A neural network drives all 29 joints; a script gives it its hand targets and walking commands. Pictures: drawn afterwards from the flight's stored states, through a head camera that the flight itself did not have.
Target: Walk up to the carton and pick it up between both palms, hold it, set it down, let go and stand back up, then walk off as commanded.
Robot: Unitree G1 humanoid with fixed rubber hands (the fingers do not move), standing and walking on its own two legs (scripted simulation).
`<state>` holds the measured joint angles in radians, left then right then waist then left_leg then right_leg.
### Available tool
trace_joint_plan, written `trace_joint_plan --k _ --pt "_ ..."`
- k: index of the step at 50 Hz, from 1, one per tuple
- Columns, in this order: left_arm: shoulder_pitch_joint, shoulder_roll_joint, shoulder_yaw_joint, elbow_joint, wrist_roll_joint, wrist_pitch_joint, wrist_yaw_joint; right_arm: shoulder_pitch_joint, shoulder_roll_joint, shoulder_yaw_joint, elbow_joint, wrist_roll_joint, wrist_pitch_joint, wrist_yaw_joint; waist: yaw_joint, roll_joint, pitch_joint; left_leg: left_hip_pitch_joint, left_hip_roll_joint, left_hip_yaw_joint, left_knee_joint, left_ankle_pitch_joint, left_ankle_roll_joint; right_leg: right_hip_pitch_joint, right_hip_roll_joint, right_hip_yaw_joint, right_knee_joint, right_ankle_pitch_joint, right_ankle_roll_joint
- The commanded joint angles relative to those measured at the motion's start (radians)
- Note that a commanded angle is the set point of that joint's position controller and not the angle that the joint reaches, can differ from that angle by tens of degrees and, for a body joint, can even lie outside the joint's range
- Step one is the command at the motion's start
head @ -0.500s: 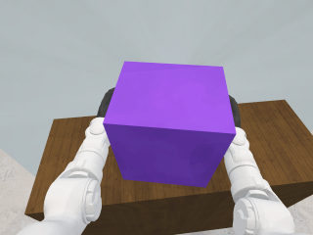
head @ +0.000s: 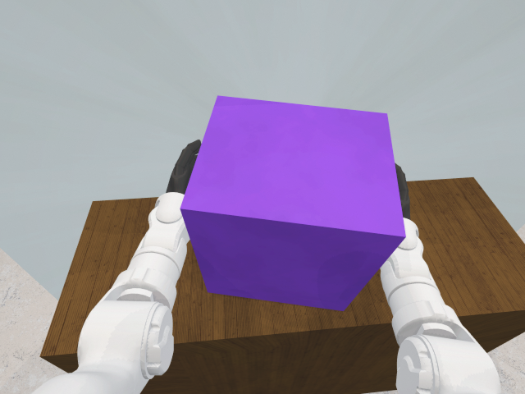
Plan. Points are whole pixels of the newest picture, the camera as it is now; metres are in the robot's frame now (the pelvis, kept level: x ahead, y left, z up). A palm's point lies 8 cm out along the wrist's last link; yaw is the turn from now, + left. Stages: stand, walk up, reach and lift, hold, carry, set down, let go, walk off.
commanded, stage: reach and lift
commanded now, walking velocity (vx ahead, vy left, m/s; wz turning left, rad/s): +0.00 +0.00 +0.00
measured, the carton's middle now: (286, 213) +0.37 -0.07 +0.06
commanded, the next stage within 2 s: none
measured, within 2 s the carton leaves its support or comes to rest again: neither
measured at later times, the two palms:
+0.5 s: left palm (174, 186) +0.41 +0.10 +0.12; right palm (392, 199) +0.35 -0.23 +0.10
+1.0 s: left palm (142, 179) +0.38 +0.14 +0.17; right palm (385, 179) +0.35 -0.20 +0.15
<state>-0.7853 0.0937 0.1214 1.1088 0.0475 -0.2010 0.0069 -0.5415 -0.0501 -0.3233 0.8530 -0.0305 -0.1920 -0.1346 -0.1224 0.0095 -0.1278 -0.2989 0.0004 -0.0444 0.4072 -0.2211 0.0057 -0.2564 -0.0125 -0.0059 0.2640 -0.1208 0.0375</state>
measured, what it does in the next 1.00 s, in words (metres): stands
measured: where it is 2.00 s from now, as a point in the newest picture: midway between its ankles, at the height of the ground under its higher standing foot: outside the picture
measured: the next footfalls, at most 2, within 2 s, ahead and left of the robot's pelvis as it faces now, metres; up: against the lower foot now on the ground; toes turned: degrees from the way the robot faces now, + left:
none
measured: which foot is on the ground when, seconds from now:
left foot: down 0.00-1.00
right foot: down 0.00-1.00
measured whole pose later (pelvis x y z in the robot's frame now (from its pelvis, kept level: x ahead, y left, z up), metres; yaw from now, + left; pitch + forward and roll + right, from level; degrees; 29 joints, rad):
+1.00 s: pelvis -0.01 +0.00 +0.00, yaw +1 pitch -2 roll -2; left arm -0.64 0.05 0.19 0.47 0.09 0.35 0.02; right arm -0.59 -0.12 -0.15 0.66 0.16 0.11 -0.15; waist -0.09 -0.04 -0.06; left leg -0.13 0.00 -0.06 0.40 -0.23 0.00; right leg -0.08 -0.01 -0.02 0.25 -0.13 0.04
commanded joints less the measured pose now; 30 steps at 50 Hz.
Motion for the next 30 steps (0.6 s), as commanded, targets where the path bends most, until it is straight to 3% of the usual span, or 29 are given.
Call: trace_joint_plan --k 1,7,11,15,23,27,30 --pt "-0.719 -0.668 -0.217 -0.23 0.063 -0.089 -0.098 -0.898 0.605 0.466 -0.264 -0.063 -0.124 0.164 0.002 -0.004 -0.556 0.19 -0.025 0.041 -0.022 0.372 -0.075 0.262 0.047 -0.046 0.048 0.392 -0.018" --pt "-0.658 -0.636 -0.155 -0.173 0.114 -0.051 -0.106 -0.83 0.577 0.411 -0.166 -0.103 -0.129 0.161 0.013 -0.022 -0.484 0.194 -0.021 0.055 -0.067 0.303 -0.062 0.25 0.048 -0.05 0.02 0.322 -0.024" --pt "-0.637 -0.65 -0.168 -0.216 0.104 0.001 -0.103 -0.85 0.576 0.42 -0.199 -0.079 -0.107 0.159 0.028 -0.012 -0.505 0.219 -0.02 0.059 -0.073 0.328 -0.06 0.258 0.053 -0.052 0.011 0.325 -0.029" --pt "-0.682 -0.696 -0.25 -0.322 0.049 0.035 -0.085 -0.922 0.608 0.51 -0.3 -0.018 -0.084 0.161 0.041 -0.004 -0.619 0.222 -0.025 0.049 -0.051 0.372 -0.058 0.277 0.057 -0.044 0.025 0.366 -0.028" --pt "-0.785 -0.785 -0.454 -0.58 -0.078 0.092 -0.041 -0.981 0.66 0.667 -0.515 0.11 0.002 0.137 0.011 0.017 -0.757 0.239 -0.035 0.014 0.012 0.426 -0.064 0.231 0.074 -0.031 0.059 0.421 -0.019" --pt "-0.701 -0.744 -0.422 -0.602 -0.056 0.199 -0.065 -0.965 0.609 0.672 -0.522 0.152 0.093 0.116 0.017 -0.009 -0.589 0.222 -0.044 0.01 -0.012 0.381 -0.051 0.259 0.064 -0.013 0.046 0.405 -0.009" --pt "-0.585 -0.678 -0.317 -0.577 0.014 0.304 -0.103 -0.927 0.549 0.644 -0.477 0.162 0.164 0.101 0.039 -0.054 -0.434 0.193 -0.054 0.018 -0.052 0.318 -0.031 0.331 0.05 0.001 0.032 0.393 0.003"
